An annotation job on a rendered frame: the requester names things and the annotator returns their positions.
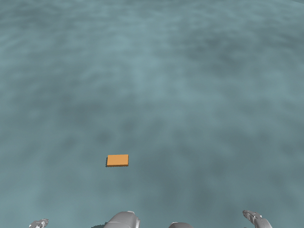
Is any left robot hand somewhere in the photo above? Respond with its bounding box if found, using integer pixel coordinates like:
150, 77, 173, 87
29, 218, 48, 228

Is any small box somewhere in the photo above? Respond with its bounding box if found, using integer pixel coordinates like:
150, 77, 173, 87
107, 154, 129, 167

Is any right robot hand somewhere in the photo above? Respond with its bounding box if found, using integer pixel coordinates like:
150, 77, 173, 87
243, 210, 272, 228

